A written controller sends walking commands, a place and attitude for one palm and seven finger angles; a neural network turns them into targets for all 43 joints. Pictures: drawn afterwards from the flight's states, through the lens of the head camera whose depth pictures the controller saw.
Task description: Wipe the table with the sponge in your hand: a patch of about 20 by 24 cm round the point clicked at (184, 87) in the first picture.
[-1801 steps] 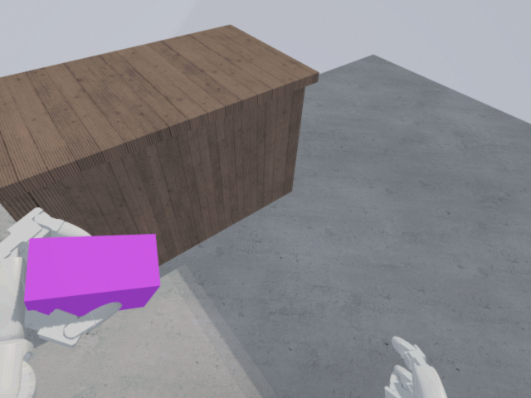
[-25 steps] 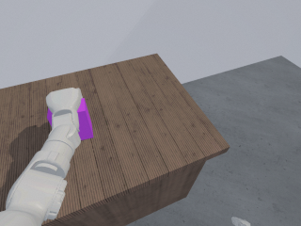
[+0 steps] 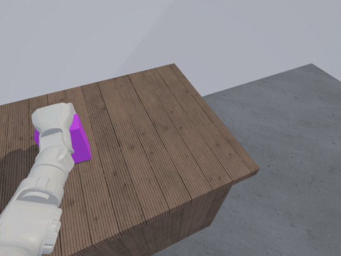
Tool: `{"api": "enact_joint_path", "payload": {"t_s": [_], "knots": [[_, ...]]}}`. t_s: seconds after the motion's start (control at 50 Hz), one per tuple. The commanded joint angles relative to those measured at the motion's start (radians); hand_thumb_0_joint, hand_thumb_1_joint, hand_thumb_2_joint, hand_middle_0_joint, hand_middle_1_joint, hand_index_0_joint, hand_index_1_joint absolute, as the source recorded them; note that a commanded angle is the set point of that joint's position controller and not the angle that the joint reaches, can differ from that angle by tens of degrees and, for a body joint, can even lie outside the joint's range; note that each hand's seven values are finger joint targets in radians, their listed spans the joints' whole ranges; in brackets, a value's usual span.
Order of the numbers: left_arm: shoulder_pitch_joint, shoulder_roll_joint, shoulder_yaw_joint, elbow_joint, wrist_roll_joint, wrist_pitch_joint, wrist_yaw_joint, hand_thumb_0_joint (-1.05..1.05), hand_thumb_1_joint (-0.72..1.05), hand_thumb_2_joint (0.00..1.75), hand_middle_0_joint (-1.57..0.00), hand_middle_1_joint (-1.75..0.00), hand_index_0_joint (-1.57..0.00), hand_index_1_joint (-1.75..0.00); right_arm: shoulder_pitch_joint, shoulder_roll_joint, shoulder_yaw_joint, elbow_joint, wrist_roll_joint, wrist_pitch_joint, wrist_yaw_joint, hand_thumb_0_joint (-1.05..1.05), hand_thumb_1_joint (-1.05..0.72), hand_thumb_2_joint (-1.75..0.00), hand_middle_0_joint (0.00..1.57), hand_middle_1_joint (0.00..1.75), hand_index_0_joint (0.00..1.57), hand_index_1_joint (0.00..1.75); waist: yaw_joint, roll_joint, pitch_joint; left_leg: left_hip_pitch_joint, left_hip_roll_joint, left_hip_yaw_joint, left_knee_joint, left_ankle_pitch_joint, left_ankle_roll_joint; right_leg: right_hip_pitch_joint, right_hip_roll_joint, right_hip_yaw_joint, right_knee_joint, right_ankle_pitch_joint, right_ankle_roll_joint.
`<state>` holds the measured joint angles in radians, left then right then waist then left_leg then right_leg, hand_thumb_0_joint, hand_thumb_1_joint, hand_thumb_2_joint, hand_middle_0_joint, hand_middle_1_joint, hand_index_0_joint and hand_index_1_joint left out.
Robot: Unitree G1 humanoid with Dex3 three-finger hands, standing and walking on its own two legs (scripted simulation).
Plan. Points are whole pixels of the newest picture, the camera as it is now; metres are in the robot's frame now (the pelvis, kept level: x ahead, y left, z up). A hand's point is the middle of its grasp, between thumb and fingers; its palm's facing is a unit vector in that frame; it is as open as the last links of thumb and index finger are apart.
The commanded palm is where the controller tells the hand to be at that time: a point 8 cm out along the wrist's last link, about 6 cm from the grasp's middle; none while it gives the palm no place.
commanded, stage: slide back across to the first lane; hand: left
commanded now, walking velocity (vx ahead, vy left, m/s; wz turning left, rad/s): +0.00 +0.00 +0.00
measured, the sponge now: (67, 146) +0.40 +0.30 +0.00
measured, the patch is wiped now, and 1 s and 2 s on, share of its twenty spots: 1.00 1.00 1.00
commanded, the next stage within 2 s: wipe back along the first lane in 0.28 s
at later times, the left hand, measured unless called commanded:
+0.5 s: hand (46, 139) +0.38 +0.33 +0.05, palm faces -0.09 -0.01 -1.00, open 10.3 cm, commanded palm +0.35 +0.31 +0.10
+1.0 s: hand (47, 154) +0.34 +0.31 +0.05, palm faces -0.05 -0.03 -1.00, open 10.3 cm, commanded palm +0.31 +0.30 +0.08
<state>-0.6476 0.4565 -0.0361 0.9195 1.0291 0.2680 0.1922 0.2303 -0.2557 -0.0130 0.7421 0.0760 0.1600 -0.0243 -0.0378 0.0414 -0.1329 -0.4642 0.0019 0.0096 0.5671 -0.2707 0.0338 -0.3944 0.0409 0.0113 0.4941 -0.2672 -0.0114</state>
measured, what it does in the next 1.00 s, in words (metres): stands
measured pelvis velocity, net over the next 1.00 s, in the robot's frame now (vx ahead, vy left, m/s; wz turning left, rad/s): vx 0.00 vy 0.00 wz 0.03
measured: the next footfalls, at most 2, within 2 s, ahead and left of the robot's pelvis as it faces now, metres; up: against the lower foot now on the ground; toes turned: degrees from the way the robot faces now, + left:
none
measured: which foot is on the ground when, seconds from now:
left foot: down 0.00-1.00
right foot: down 0.00-1.00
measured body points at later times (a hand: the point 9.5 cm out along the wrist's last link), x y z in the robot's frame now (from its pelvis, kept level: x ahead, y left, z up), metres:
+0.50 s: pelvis +0.01 +0.00 +0.00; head +0.05 -0.01 +0.45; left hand +0.39 +0.33 +0.11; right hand +0.15 -0.26 -0.12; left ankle +0.00 +0.10 -0.73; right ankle -0.02 -0.12 -0.73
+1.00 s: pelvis +0.00 +0.00 +0.00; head +0.01 -0.01 +0.45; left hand +0.34 +0.31 +0.10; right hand +0.18 -0.24 -0.11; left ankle +0.00 +0.10 -0.73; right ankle -0.02 -0.12 -0.73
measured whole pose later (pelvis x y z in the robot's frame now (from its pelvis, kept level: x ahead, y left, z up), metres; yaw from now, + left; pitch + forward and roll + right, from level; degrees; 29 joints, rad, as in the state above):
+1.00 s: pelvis +0.00 +0.00 +0.00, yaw +2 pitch +6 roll -2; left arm -0.38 0.45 -0.08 0.59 1.01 0.26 0.14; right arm 0.14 -0.26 0.00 0.67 0.09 0.15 -0.02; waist 0.03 0.05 -0.11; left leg -0.39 -0.02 -0.01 0.55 -0.26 0.04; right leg -0.32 0.03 -0.01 0.47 -0.27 -0.01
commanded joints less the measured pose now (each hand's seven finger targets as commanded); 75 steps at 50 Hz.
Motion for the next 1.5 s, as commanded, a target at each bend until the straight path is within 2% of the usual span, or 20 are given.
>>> {"api": "enact_joint_path", "payload": {"t_s": [0.0,0.02,0.2,0.28,0.36,0.46,0.52,0.58,0.62,0.72,0.8,0.9,0.98,1.06,1.18,1.24,1.26,1.42,1.46,1.48], "knots": [[-0.325,0.299,0.039,-0.156,0.04,0.013,-0.007,0.0,0.1,1.3,-1.2,-1.6,-1.2,-1.6,-0.083,-0.161,-0.045,-0.132,0.001,-0.04,-0.012,0.0,-0.9,-0.9,0.2,0.3,0.2,0.3,0.034,0.01,-0.24,0.212,-0.004,-0.046,-0.054,0.289,0.022,0.09,-0.003,-0.013,-0.05,0.273,-0.057],[-0.333,0.263,0.006,-0.166,0.04,0.008,-0.018,0.0,0.1,1.3,-1.2,-1.6,-1.2,-1.6,-0.084,-0.158,-0.045,-0.136,0.001,-0.041,-0.014,0.0,-0.9,-0.9,0.2,0.3,0.2,0.3,0.022,0.006,-0.226,0.219,-0.004,-0.046,-0.058,0.277,0.024,0.076,-0.003,-0.016,-0.058,0.253,-0.055],[-0.336,0.257,0.001,-0.242,0.028,-0.089,-0.062,0.0,0.1,1.3,-1.2,-1.6,-1.2,-1.6,-0.075,-0.154,-0.05,-0.136,-0.002,-0.05,-0.028,0.0,-0.9,-0.9,0.2,0.3,0.2,0.3,0.014,0.028,-0.244,0.297,0.0,-0.063,-0.047,0.328,0.02,0.046,0.0,-0.019,-0.06,0.265,-0.065],[-0.356,0.331,0.062,-0.227,0.035,-0.107,-0.048,0.0,0.1,1.3,-1.2,-1.6,-1.2,-1.6,-0.074,-0.163,-0.049,-0.128,-0.005,-0.048,-0.032,0.0,-0.9,-0.9,0.2,0.3,0.2,0.3,0.022,0.034,-0.234,0.28,-0.002,-0.063,-0.051,0.319,0.017,0.047,-0.001,-0.021,-0.055,0.255,-0.069],[-0.32,0.362,0.103,-0.241,0.037,-0.115,-0.036,0.0,0.1,1.3,-1.2,-1.6,-1.2,-1.6,-0.079,-0.164,-0.05,-0.135,-0.009,-0.047,-0.029,0.0,-0.9,-0.9,0.2,0.3,0.2,0.3,0.04,0.025,-0.298,0.27,-0.007,-0.05,-0.037,0.389,0.016,0.103,-0.006,-0.014,-0.039,0.359,-0.069],[-0.149,0.289,0.083,-0.28,0.015,-0.098,-0.04,0.0,0.1,1.3,-1.2,-1.6,-1.2,-1.6,-0.096,-0.162,-0.057,-0.153,-0.006,-0.042,-0.013,0.0,-0.9,-0.9,0.2,0.3,0.2,0.3,0.06,0.01,-0.327,0.271,-0.007,-0.042,-0.019,0.477,0.014,0.153,-0.008,-0.009,-0.028,0.476,-0.065],[-0.07,0.242,0.047,-0.326,0.002,-0.075,-0.043,0.0,0.1,1.3,-1.2,-1.6,-1.2,-1.6,-0.111,-0.162,-0.059,-0.164,-0.002,-0.039,-0.004,0.0,-0.9,-0.9,0.2,0.3,0.2,0.3,0.058,-0.004,-0.289,0.27,-0.011,-0.038,-0.016,0.464,0.02,0.146,-0.006,-0.009,-0.034,0.478,-0.058],[-0.011,0.252,0.065,-0.339,-0.013,-0.052,-0.049,0.0,0.1,1.3,-1.2,-1.6,-1.2,-1.6,-0.123,-0.168,-0.055,-0.167,0.002,-0.038,-0.004,0.0,-0.9,-0.9,0.2,0.3,0.2,0.3,0.064,-0.036,-0.243,0.253,-0.013,-0.044,-0.03,0.426,0.022,0.153,-0.004,-0.013,-0.041,0.447,-0.059],[-0.007,0.218,0.033,-0.354,-0.014,-0.034,-0.052,0.0,0.1,1.3,-1.2,-1.6,-1.2,-1.6,-0.138,-0.162,-0.05,-0.172,0.006,-0.037,-0.004,0.0,-0.9,-0.9,0.2,0.3,0.2,0.3,0.059,-0.039,-0.198,0.241,-0.014,-0.046,-0.045,0.38,0.021,0.131,-0.005,-0.017,-0.051,0.393,-0.058],[0.02,0.221,0.031,-0.351,-0.008,-0.012,-0.061,0.0,0.1,1.3,-1.2,-1.6,-1.2,-1.6,-0.148,-0.16,-0.042,-0.173,0.007,-0.039,-0.008,0.0,-0.9,-0.9,0.2,0.3,0.2,0.3,0.064,-0.045,-0.173,0.232,-0.018,-0.05,-0.061,0.314,0.021,0.124,-0.003,-0.016,-0.063,0.312,-0.062],[0.015,0.18,-0.011,-0.351,-0.005,-0.007,-0.071,0.0,0.1,1.3,-1.2,-1.6,-1.2,-1.6,-0.16,-0.155,-0.033,-0.181,0.008,-0.041,-0.01,0.0,-0.9,-0.9,0.2,0.3,0.2,0.3,0.061,-0.008,-0.147,0.235,-0.015,-0.06,-0.072,0.268,0.015,0.084,0.001,-0.024,-0.064,0.231,-0.067],[0.069,0.147,-0.019,-0.392,-0.013,-0.008,-0.068,0.0,0.1,1.3,-1.2,-1.6,-1.2,-1.6,-0.174,-0.148,-0.034,-0.197,0.006,-0.044,-0.01,0.0,-0.9,-0.9,0.2,0.3,0.2,0.3,0.074,-0.021,-0.185,0.257,-0.012,-0.064,-0.068,0.273,0.013,0.096,0.003,-0.023,-0.06,0.224,-0.069],[0.107,0.138,-0.013,-0.429,-0.028,0.003,-0.062,0.0,0.1,1.3,-1.2,-1.6,-1.2,-1.6,-0.194,-0.148,-0.031,-0.206,0.007,-0.045,-0.01,0.0,-0.9,-0.9,0.2,0.3,0.2,0.3,0.079,-0.045,-0.157,0.244,-0.014,-0.065,-0.076,0.254,0.015,0.105,0.004,-0.02,-0.068,0.219,-0.066],[0.124,0.09,-0.046,-0.495,-0.03,0.023,-0.06,0.0,0.1,1.3,-1.2,-1.6,-1.2,-1.6,-0.225,-0.14,-0.025,-0.217,0.007,-0.048,-0.005,0.0,-0.9,-0.9,0.2,0.3,0.2,0.3,0.082,-0.016,-0.146,0.255,-0.01,-0.075,-0.089,0.261,0.01,0.1,0.004,-0.023,-0.063,0.207,-0.071],[0.209,0.063,-0.066,-0.553,-0.038,0.052,-0.061,0.0,0.1,1.3,-1.2,-1.6,-1.2,-1.6,-0.243,-0.136,-0.022,-0.222,0.004,-0.056,-0.003,0.0,-0.9,-0.9,0.2,0.3,0.2,0.3,0.089,-0.05,-0.141,0.263,-0.015,-0.071,-0.08,0.268,0.015,0.124,0.005,-0.019,-0.061,0.23,-0.067],[0.257,0.093,-0.037,-0.557,-0.045,0.067,-0.064,0.0,0.1,1.3,-1.2,-1.6,-1.2,-1.6,-0.257,-0.136,-0.014,-0.221,0.004,-0.058,-0.006,0.0,-0.9,-0.9,0.2,0.3,0.2,0.3,0.095,-0.072,-0.11,0.244,-0.019,-0.064,-0.088,0.246,0.016,0.14,0.002,-0.008,-0.07,0.234,-0.065],[0.247,0.118,-0.01,-0.575,-0.048,0.068,-0.065,0.0,0.1,1.3,-1.2,-1.6,-1.2,-1.6,-0.262,-0.14,-0.015,-0.219,0.004,-0.06,-0.008,0.0,-0.9,-0.9,0.2,0.3,0.2,0.3,0.098,-0.057,-0.124,0.249,-0.018,-0.068,-0.092,0.254,0.015,0.152,0.002,-0.003,-0.068,0.241,-0.068],[0.336,0.075,-0.049,-0.636,-0.05,0.078,-0.081,0.0,0.1,1.3,-1.2,-1.6,-1.2,-1.6,-0.284,-0.128,-0.007,-0.232,0.003,-0.075,-0.006,0.0,-0.9,-0.9,0.2,0.3,0.2,0.3,0.106,-0.033,-0.098,0.261,-0.024,-0.065,-0.092,0.258,0.017,0.159,0.002,0.006,-0.073,0.252,-0.067],[0.382,0.106,-0.01,-0.67,-0.054,0.07,-0.081,0.0,0.1,1.3,-1.2,-1.6,-1.2,-1.6,-0.291,-0.131,-0.01,-0.233,0.0,-0.081,-0.003,0.0,-0.9,-0.9,0.2,0.3,0.2,0.3,0.118,-0.027,-0.132,0.269,-0.027,-0.068,-0.087,0.285,0.016,0.189,0.001,0.018,-0.064,0.295,-0.07],[0.392,0.066,-0.046,-0.676,-0.058,0.069,-0.082,0.0,0.1,1.3,-1.2,-1.6,-1.2,-1.6,-0.285,-0.125,-0.009,-0.236,0.0,-0.081,-0.003,0.0,-0.9,-0.9,0.2,0.3,0.2,0.3,0.109,-0.049,-0.124,0.266,-0.026,-0.063,-0.083,0.286,0.017,0.185,0.001,0.01,-0.062,0.302,-0.066]]}}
